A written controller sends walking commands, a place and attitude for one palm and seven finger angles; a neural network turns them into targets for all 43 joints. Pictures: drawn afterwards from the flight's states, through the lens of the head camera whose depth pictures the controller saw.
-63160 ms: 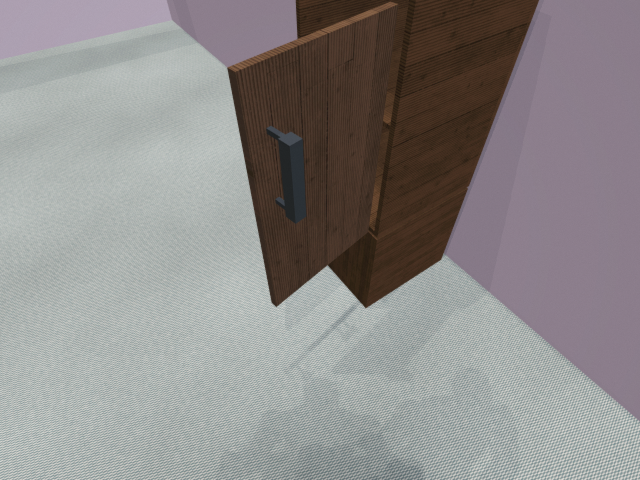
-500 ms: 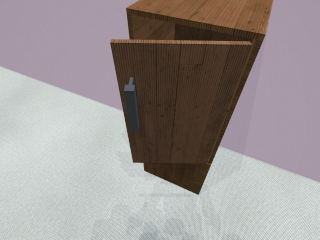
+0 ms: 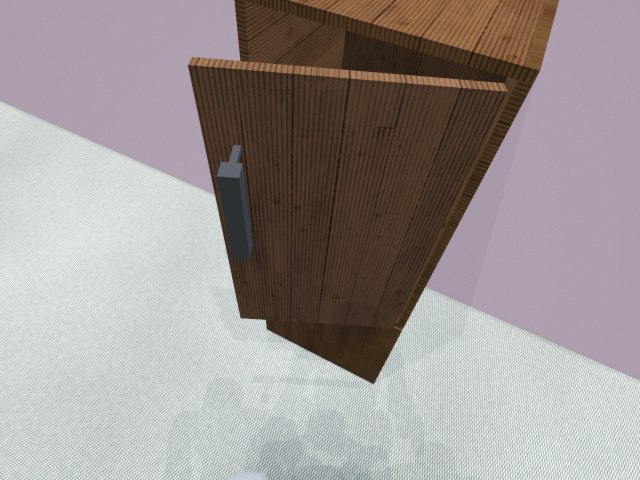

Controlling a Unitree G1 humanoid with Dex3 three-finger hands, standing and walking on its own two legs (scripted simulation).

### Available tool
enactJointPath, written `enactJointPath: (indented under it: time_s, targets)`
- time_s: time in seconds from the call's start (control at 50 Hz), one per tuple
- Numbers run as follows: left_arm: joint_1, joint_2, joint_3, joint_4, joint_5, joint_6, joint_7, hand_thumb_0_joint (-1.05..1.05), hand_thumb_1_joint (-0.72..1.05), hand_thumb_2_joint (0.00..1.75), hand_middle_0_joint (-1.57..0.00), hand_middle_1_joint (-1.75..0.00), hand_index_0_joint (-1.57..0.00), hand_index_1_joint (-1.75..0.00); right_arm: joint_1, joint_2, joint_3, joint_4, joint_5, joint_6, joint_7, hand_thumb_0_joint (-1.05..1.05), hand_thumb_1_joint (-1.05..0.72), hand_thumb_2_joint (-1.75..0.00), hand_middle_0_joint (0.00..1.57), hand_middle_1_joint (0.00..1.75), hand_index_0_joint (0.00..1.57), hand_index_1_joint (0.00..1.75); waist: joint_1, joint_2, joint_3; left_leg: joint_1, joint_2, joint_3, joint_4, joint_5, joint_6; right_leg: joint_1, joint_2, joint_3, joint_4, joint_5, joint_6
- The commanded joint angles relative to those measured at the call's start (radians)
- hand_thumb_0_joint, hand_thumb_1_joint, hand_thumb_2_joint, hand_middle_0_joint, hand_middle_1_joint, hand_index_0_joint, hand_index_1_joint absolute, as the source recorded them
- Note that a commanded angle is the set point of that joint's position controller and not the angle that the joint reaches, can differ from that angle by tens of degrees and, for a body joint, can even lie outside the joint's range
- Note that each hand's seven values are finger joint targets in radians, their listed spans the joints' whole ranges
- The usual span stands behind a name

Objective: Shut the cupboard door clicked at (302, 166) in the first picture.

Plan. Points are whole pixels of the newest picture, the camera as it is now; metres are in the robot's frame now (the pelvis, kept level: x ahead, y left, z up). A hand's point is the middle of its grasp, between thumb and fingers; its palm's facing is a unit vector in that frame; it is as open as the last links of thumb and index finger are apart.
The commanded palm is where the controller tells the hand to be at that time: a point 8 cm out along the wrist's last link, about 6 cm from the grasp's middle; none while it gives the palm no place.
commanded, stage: shuffle to correct the standing spot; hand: left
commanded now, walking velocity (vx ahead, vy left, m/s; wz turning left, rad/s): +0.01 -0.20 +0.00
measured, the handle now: (239, 204) +0.45 +0.16 +0.07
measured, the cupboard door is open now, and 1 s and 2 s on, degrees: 25 25 25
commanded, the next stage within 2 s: come to a stop and stand still in 0.04 s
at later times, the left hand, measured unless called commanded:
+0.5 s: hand out of the picture +0.08 +0.12 -0.17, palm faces -0.01 -0.97 -0.23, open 7.3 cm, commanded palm none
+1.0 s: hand out of the picture +0.01 +0.13 -0.17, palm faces +0.03 -0.98 -0.19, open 7.3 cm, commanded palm none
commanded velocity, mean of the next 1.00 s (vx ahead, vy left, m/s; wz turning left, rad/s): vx -0.01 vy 0.04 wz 0.02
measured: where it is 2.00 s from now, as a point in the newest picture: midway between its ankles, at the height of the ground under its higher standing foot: outside the picture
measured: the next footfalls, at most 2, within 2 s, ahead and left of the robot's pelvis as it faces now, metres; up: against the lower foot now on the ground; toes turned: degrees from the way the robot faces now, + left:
left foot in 0.06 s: +0.05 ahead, +0.09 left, +0.00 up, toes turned +5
right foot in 0.38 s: +0.07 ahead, -0.20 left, +0.00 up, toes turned -3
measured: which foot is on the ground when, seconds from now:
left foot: up 0.00-0.04, down 0.06-0.44, up 0.46-0.66, down 0.68-1.00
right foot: down 0.00-0.06, up 0.08-0.36, down 0.38-0.70, up 0.72-0.94, down 0.96-1.00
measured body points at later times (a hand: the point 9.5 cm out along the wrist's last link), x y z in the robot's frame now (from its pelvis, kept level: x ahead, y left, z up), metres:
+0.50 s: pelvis +0.02 -0.06 +0.00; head +0.05 -0.07 +0.45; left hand +0.08 +0.17 -0.15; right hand +0.03 -0.30 -0.16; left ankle +0.01 +0.07 -0.72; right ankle +0.03 -0.20 -0.73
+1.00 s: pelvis +0.00 -0.04 +0.00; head +0.02 -0.03 +0.45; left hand +0.01 +0.19 -0.16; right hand +0.03 -0.27 -0.15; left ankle +0.02 +0.04 -0.73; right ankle -0.04 -0.15 -0.73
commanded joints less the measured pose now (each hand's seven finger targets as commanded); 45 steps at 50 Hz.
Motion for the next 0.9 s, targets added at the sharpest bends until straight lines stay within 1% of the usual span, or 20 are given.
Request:
enactJointPath:
  time_s: [0.0, 0.02, 0.04, 0.06, 0.1, 0.18, 0.28, 0.32, 0.36, 0.38, 0.42, 0.52, 0.56, 0.62, 0.64, 0.66, 0.68, 0.72, 0.76, 0.88]
  targets:
    - [0.02, 0.122, 0.03, -0.051, -0.014, 0.004, -0.002, 0.0, 0.9, 0.9, -0.2, -0.3, -0.2, -0.3, 0.154, -0.083, -0.014, -0.016, -0.003, -0.034, -0.016, 0.0, -0.9, -0.9, 0.2, 0.3, 0.2, 0.3, -0.09, -0.001, -0.08, 0.313, 0.044, -0.03, -0.415, 0.32, 0.027, -0.11, -0.168, 0.133, 0.092, 0.561, -0.046]
    - [0.071, 0.077, 0.028, -0.055, -0.021, 0.004, -0.01, 0.0, 0.9, 0.9, -0.2, -0.3, -0.2, -0.3, 0.212, -0.174, -0.036, -0.007, -0.012, -0.04, -0.023, 0.0, -0.9, -0.9, 0.2, 0.3, 0.2, 0.3, -0.098, 0.224, -0.121, 0.449, 0.295, -0.339, -0.48, 0.493, 0.131, -0.282, -0.081, 0.051, 0.311, 0.193, 0.026]
    - [0.084, 0.091, 0.031, -0.075, -0.017, 0.002, -0.013, 0.0, 0.9, 0.9, -0.2, -0.3, -0.2, -0.3, 0.23, -0.241, -0.044, -0.025, -0.011, -0.031, -0.024, 0.0, -0.9, -0.9, 0.2, 0.3, 0.2, 0.3, -0.087, 0.315, -0.125, 0.447, 0.523, -0.574, -0.549, 0.59, 0.268, -0.406, -0.06, 0.002, 0.524, -0.237, 0.068]
    - [0.009, 0.133, 0.043, -0.075, 0.003, 0.014, -0.01, 0.0, 0.9, 0.9, -0.2, -0.3, -0.2, -0.3, 0.204, -0.213, -0.037, -0.019, -0.01, -0.027, -0.025, 0.0, -0.9, -0.9, 0.2, 0.3, 0.2, 0.3, -0.097, 0.196, -0.039, 0.298, 0.493, -0.534, -0.563, 0.543, 0.265, -0.408, -0.083, 0.064, 0.627, -0.215, 0.071]
    - [-0.014, 0.095, 0.046, -0.067, 0.005, 0.021, -0.02, 0.0, 0.9, 0.9, -0.2, -0.3, -0.2, -0.3, 0.096, -0.156, -0.021, -0.045, -0.014, -0.035, -0.023, 0.0, -0.9, -0.9, 0.2, 0.3, 0.2, 0.3, -0.037, 0.169, 0.076, 0.134, 0.383, -0.382, -0.578, 0.497, 0.221, -0.419, -0.122, 0.06, 0.701, -0.077, 0.088]
    - [0.019, 0.035, 0.031, -0.041, -0.006, 0.029, -0.028, 0.0, 0.9, 0.9, -0.2, -0.3, -0.2, -0.3, 0.058, -0.131, -0.021, -0.062, -0.015, -0.049, -0.01, 0.0, -0.9, -0.9, 0.2, 0.3, 0.2, 0.3, -0.003, 0.201, -0.021, 0.145, 0.232, -0.112, -0.537, 0.642, 0.156, -0.31, -0.137, -0.018, 0.578, 0.03, 0.113]
    - [-0.075, 0.018, 0.006, -0.048, -0.019, -0.007, -0.015, 0.0, 0.9, 0.9, -0.2, -0.3, -0.2, -0.3, 0.09, -0.15, -0.03, -0.051, -0.017, -0.031, 0.012, 0.0, -0.9, -0.9, 0.2, 0.3, 0.2, 0.3, -0.036, 0.23, -0.046, 0.179, 0.189, -0.11, -0.472, 0.564, 0.14, -0.146, -0.123, -0.109, 0.152, 0.022, 0.122]
    - [-0.035, 0.057, 0.014, -0.027, -0.019, -0.026, -0.011, 0.0, 0.9, 0.9, -0.2, -0.3, -0.2, -0.3, 0.084, -0.135, -0.029, -0.047, -0.01, -0.025, 0.019, 0.0, -0.9, -0.9, 0.2, 0.3, 0.2, 0.3, -0.004, 0.158, -0.052, 0.132, 0.13, -0.081, -0.394, 0.421, 0.074, -0.011, -0.123, -0.111, -0.062, 0.184, 0.123]
    - [-0.031, 0.176, 0.023, -0.024, -0.014, -0.045, 0.002, 0.0, 0.9, 0.9, -0.2, -0.3, -0.2, -0.3, 0.104, -0.054, -0.012, -0.062, 0.004, -0.022, 0.028, 0.0, -0.9, -0.9, 0.2, 0.3, 0.2, 0.3, -0.016, -0.083, -0.054, 0.014, 0.022, -0.013, -0.285, 0.061, -0.013, 0.04, -0.354, 0.166, -0.128, 0.37, 0.049]
    - [-0.053, 0.217, 0.026, -0.037, -0.014, -0.04, 0.0, 0.0, 0.9, 0.9, -0.2, -0.3, -0.2, -0.3, 0.122, -0.047, -0.015, -0.064, 0.003, -0.014, 0.032, 0.0, -0.9, -0.9, 0.2, 0.3, 0.2, 0.3, -0.027, -0.092, -0.063, 0.066, -0.008, -0.007, -0.247, 0.017, -0.018, -0.038, -0.428, 0.189, -0.153, 0.374, 0.002]
    - [-0.081, 0.223, 0.036, -0.04, -0.013, -0.04, 0.005, 0.0, 0.9, 0.9, -0.2, -0.3, -0.2, -0.3, 0.097, -0.052, -0.019, -0.065, 0.0, 0.004, 0.026, 0.0, -0.9, -0.9, 0.2, 0.3, 0.2, 0.3, -0.015, -0.255, -0.061, 0.029, -0.01, -0.011, -0.148, -0.019, -0.025, -0.014, -0.425, 0.215, -0.139, 0.564, -0.033]
    - [-0.076, 0.219, 0.054, -0.057, -0.006, -0.023, 0.024, 0.0, 0.9, 0.9, -0.2, -0.3, -0.2, -0.3, 0.063, -0.064, -0.026, -0.071, 0.005, 0.008, 0.031, 0.0, -0.9, -0.9, 0.2, 0.3, 0.2, 0.3, 0.016, -0.166, -0.062, -0.054, -0.029, -0.026, -0.014, -0.047, -0.036, 0.083, -0.446, 0.175, -0.071, 0.801, -0.096]
    - [-0.095, 0.223, 0.059, -0.07, -0.004, -0.015, 0.027, 0.0, 0.9, 0.9, -0.2, -0.3, -0.2, -0.3, 0.063, -0.056, -0.025, -0.08, 0.006, 0.01, 0.034, 0.0, -0.9, -0.9, 0.2, 0.3, 0.2, 0.3, 0.008, -0.171, -0.051, -0.007, -0.027, -0.029, -0.082, -0.002, -0.035, 0.021, -0.438, 0.161, -0.075, 0.7, -0.092]
    - [-0.162, 0.205, 0.059, -0.096, -0.013, 0.001, 0.023, 0.0, 0.9, 0.9, -0.2, -0.3, -0.2, -0.3, 0.162, -0.042, -0.025, -0.047, 0.007, 0.006, 0.036, 0.0, -0.9, -0.9, 0.2, 0.3, 0.2, 0.3, -0.049, -0.148, -0.043, 0.254, -0.042, 0.014, -0.374, 0.231, -0.025, -0.185, -0.349, 0.093, -0.034, 0.327, -0.011]
    - [-0.176, 0.175, 0.052, -0.111, -0.019, 0.009, 0.019, 0.0, 0.9, 0.9, -0.2, -0.3, -0.2, -0.3, 0.19, -0.076, -0.025, -0.043, 0.003, 0.002, 0.035, 0.0, -0.9, -0.9, 0.2, 0.3, 0.2, 0.3, -0.058, -0.039, -0.033, 0.307, 0.004, -0.034, -0.44, 0.249, -0.008, -0.261, -0.283, 0.054, 0.028, 0.15, 0.028]
    - [-0.168, 0.112, 0.044, -0.129, -0.023, 0.021, 0.013, 0.0, 0.9, 0.9, -0.2, -0.3, -0.2, -0.3, 0.175, -0.133, -0.034, -0.06, -0.01, -0.004, 0.034, 0.0, -0.9, -0.9, 0.2, 0.3, 0.2, 0.3, -0.047, 0.198, -0.004, 0.24, 0.168, -0.25, -0.542, 0.241, 0.06, -0.314, -0.177, -0.03, 0.137, -0.055, 0.083]
    - [-0.169, 0.086, 0.04, -0.137, -0.02, 0.024, 0.015, 0.0, 0.9, 0.9, -0.2, -0.3, -0.2, -0.3, 0.15, -0.167, -0.039, -0.083, -0.015, -0.003, 0.033, 0.0, -0.9, -0.9, 0.2, 0.3, 0.2, 0.3, -0.048, 0.286, 0.02, 0.11, 0.27, -0.365, -0.641, 0.162, 0.143, -0.275, -0.131, -0.068, 0.286, -0.181, 0.095]
    - [-0.159, 0.082, 0.036, -0.114, -0.01, 0.026, 0.009, 0.0, 0.9, 0.9, -0.2, -0.3, -0.2, -0.3, 0.072, -0.131, -0.029, -0.096, -0.013, -0.013, 0.021, 0.0, -0.9, -0.9, 0.2, 0.3, 0.2, 0.3, -0.019, 0.242, 0.028, 0.051, 0.255, -0.37, -0.662, 0.122, 0.192, -0.268, -0.153, -0.006, 0.463, -0.144, 0.073]
    - [-0.113, 0.068, 0.028, -0.075, -0.009, 0.02, 0.003, 0.0, 0.9, 0.9, -0.2, -0.3, -0.2, -0.3, 0.017, -0.113, -0.017, -0.105, -0.012, -0.016, 0.021, 0.0, -0.9, -0.9, 0.2, 0.3, 0.2, 0.3, 0.003, 0.157, 0.01, 0.051, 0.207, -0.264, -0.637, 0.188, 0.179, -0.226, -0.164, -0.013, 0.464, -0.079, 0.077]
    - [-0.073, 0.039, 0.002, -0.035, -0.017, -0.002, 0.007, 0.0, 0.9, 0.9, -0.2, -0.3, -0.2, -0.3, 0.099, -0.115, -0.017, -0.053, -0.007, -0.023, 0.015, 0.0, -0.9, -0.9, 0.2, 0.3, 0.2, 0.3, -0.019, 0.111, -0.055, 0.198, 0.186, -0.223, -0.56, 0.371, 0.162, -0.091, -0.158, -0.049, 0.051, -0.024, 0.087]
